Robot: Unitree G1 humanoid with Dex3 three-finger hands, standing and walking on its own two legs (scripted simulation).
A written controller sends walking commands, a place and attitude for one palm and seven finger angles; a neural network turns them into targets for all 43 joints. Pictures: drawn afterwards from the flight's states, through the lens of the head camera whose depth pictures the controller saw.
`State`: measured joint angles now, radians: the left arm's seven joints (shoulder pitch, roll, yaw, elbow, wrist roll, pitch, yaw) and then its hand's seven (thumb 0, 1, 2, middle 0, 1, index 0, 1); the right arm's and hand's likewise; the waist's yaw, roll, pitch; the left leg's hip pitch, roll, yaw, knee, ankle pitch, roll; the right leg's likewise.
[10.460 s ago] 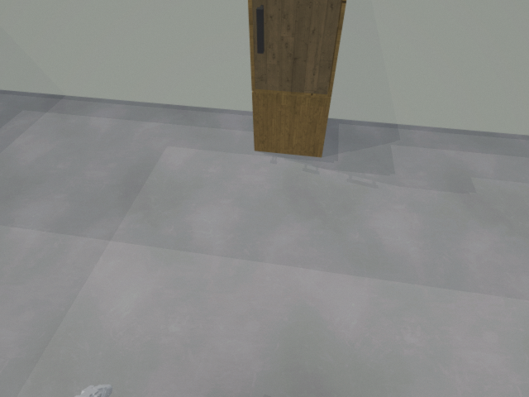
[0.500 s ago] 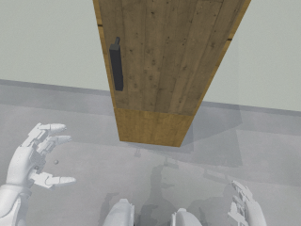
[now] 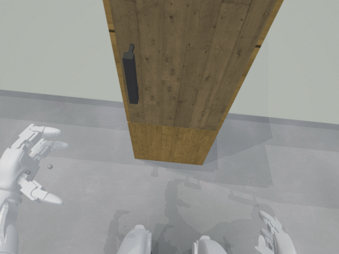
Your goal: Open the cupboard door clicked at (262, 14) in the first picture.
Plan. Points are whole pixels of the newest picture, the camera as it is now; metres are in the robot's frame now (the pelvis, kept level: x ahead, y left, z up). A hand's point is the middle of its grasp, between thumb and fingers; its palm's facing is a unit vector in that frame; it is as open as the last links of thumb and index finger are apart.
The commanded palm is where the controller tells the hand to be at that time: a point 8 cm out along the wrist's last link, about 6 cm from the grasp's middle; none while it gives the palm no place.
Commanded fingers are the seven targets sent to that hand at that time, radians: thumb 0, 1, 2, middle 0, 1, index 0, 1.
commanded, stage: raise the hand with hooked fingers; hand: left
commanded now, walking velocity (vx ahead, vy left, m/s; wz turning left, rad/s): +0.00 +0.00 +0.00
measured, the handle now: (133, 75) +0.58 +0.15 +0.03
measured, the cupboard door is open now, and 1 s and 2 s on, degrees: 0 0 0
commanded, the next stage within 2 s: move the hooked fingers beside the handle in 0.48 s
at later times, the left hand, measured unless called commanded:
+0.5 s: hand (54, 165) +0.28 +0.27 +0.05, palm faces -0.02 -1.00 -0.04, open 13.9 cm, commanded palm +0.26 +0.31 +0.05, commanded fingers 0.00 -0.50 0.30 -0.30 -1.20 -0.30 -1.20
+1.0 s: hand (75, 136) +0.36 +0.25 +0.05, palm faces -0.04 -1.00 -0.02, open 13.9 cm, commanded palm +0.34 +0.30 +0.05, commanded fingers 0.00 -0.50 0.30 -0.30 -1.20 -0.30 -1.20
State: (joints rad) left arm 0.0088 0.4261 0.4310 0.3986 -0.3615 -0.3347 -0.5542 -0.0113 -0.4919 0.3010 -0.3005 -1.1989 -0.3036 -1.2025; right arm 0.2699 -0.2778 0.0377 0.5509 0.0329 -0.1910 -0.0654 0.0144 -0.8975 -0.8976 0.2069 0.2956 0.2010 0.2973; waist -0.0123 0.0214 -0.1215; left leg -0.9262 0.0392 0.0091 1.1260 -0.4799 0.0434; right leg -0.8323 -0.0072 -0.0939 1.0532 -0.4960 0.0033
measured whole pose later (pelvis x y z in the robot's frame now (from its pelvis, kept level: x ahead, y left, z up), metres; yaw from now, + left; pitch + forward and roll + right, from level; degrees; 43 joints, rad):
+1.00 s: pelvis +0.00 -0.01 +0.00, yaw -1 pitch +18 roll -3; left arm -0.28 0.44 0.41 0.63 -0.29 -0.33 -0.50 -0.01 -0.50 0.30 -0.30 -1.20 -0.30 -1.20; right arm 0.28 -0.28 0.04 0.57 0.03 -0.14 -0.07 0.01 -0.90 -0.90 0.21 0.30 0.20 0.30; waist -0.05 0.02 -0.13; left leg -0.97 0.05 0.02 1.13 -0.47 0.03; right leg -0.89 0.00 -0.08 1.07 -0.50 -0.01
